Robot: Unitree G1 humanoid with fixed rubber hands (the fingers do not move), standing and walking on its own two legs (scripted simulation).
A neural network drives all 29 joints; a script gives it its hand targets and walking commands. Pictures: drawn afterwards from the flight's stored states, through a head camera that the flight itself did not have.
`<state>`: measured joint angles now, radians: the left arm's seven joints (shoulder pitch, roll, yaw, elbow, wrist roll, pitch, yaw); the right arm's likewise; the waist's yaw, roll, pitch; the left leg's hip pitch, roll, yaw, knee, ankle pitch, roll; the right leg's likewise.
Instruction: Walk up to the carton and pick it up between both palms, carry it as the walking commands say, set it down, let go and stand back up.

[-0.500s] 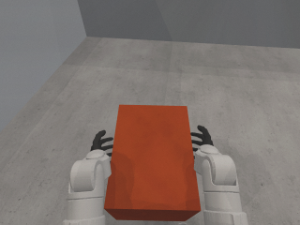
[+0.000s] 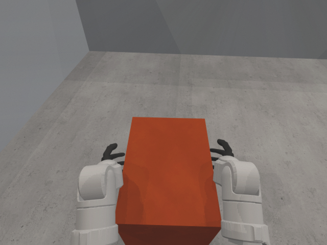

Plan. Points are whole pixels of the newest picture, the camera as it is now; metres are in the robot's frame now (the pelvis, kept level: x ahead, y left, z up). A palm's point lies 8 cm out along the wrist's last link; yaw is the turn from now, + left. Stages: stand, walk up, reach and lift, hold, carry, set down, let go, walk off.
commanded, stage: carry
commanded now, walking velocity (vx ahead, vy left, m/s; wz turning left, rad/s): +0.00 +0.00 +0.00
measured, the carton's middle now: (167, 180) +0.31 +0.00 +0.01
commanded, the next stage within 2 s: none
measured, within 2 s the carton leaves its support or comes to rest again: neither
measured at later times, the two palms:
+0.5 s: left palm (106, 168) +0.30 +0.14 +0.08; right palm (220, 163) +0.31 -0.13 +0.08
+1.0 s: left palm (110, 165) +0.32 +0.14 +0.07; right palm (220, 161) +0.32 -0.13 +0.07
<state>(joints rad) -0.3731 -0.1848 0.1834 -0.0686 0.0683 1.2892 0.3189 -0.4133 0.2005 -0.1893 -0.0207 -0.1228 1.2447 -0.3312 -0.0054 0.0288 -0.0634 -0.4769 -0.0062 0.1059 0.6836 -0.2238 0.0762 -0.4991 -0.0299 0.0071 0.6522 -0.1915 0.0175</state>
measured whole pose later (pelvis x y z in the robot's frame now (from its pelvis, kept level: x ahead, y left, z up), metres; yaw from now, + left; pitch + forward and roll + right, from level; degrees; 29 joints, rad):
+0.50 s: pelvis +0.01 +0.01 +0.00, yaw +0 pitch +1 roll +0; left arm -0.34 -0.17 0.16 -0.08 0.06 1.25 0.31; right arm -0.38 0.19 -0.16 -0.02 -0.14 1.21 -0.30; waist 0.01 0.02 -0.05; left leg -0.46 -0.01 0.12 0.66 -0.24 0.08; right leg -0.48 -0.04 0.02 0.63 -0.17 0.04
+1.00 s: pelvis +0.03 +0.01 +0.01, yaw -1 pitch +2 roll +0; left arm -0.32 -0.17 0.14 0.00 0.11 1.14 0.25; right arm -0.36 0.18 -0.15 0.04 -0.16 1.11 -0.26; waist 0.01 0.01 -0.05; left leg -0.43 -0.01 0.12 0.64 -0.24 0.08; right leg -0.46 -0.04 0.02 0.61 -0.18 0.04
